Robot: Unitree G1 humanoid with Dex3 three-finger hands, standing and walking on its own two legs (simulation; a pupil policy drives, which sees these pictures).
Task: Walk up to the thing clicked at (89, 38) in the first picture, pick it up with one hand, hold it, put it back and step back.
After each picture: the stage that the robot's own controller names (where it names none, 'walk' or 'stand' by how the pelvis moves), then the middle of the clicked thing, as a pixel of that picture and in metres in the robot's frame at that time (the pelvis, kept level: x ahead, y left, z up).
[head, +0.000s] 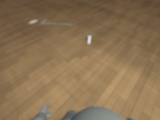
stand; (89, 38) +1.70 +0.04 -0.65
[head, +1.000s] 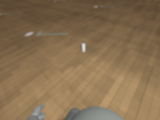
walk; (83, 46) +1.56 +0.24 -0.63
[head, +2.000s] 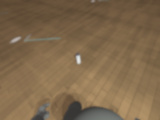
walk; (78, 58) +1.04 +0.30 -0.64
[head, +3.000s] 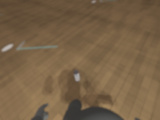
walk; (76, 75) +0.65 +0.25 -0.65
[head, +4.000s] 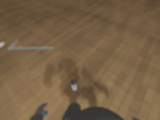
stand; (74, 85) +0.45 +0.22 -0.63
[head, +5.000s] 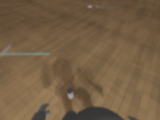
stand; (70, 93) +0.39 +0.22 -0.65
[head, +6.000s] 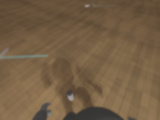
stand; (70, 95) +0.36 +0.22 -0.66
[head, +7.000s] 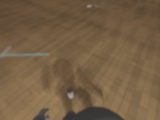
stand; (70, 93) +0.39 +0.23 -0.66
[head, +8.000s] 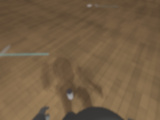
stand; (70, 94) +0.38 +0.23 -0.66
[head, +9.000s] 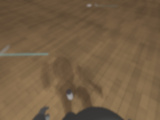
go down; (69, 94) +0.37 +0.23 -0.66
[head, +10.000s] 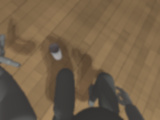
go down; (56, 52) +0.45 +0.26 -0.28
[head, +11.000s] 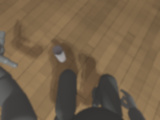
approach; (60, 54) +0.45 +0.27 -0.26
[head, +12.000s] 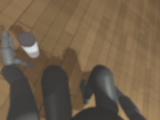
close in; (31, 47) +0.43 +0.31 -0.16
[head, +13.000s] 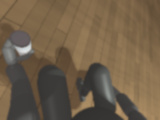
close; (23, 47) +0.42 +0.31 -0.15
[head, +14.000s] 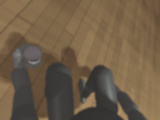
lift; (33, 57) +0.34 +0.30 -0.16
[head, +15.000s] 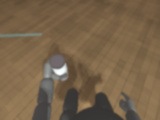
lift; (60, 70) +0.32 +0.19 +0.04
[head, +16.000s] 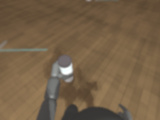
hold; (66, 70) +0.32 +0.16 +0.06
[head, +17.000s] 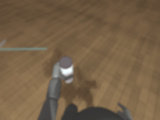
hold; (67, 71) +0.32 +0.16 +0.03
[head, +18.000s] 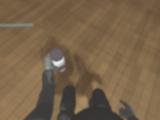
crouch; (59, 62) +0.39 +0.21 -0.04
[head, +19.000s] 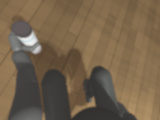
lower; (30, 41) +0.48 +0.30 -0.10
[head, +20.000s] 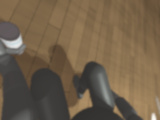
lower; (13, 42) +0.45 +0.32 -0.16
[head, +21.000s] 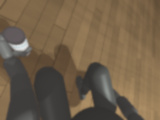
lower; (20, 45) +0.43 +0.31 -0.16
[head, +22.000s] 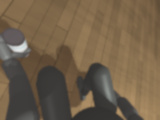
lower; (19, 46) +0.42 +0.33 -0.15
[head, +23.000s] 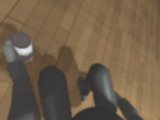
rest; (24, 49) +0.41 +0.31 -0.16
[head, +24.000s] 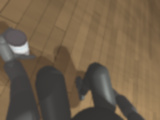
open; (20, 48) +0.42 +0.32 -0.16
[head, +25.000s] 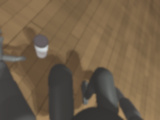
stand; (41, 48) +0.42 +0.30 -0.19
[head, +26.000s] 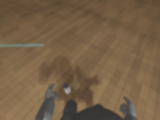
stand; (67, 88) +0.38 +0.23 -0.56
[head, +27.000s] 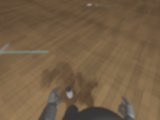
stand; (69, 92) +0.40 +0.22 -0.60
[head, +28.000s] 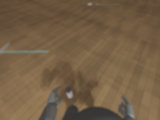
stand; (69, 92) +0.39 +0.22 -0.60
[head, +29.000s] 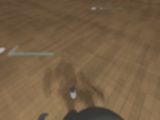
stand; (73, 93) +0.42 +0.21 -0.65
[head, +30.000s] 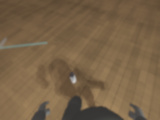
walk; (72, 77) +0.50 +0.24 -0.62
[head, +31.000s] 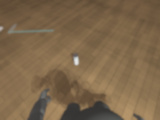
walk; (76, 59) +0.81 +0.21 -0.62
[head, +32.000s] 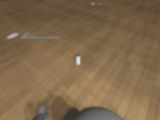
stand; (78, 59) +1.04 +0.24 -0.64
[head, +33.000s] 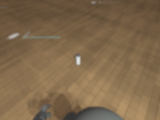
stand; (78, 59) +1.04 +0.23 -0.66
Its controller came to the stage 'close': yes
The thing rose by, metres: 0.68
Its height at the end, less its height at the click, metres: +0.00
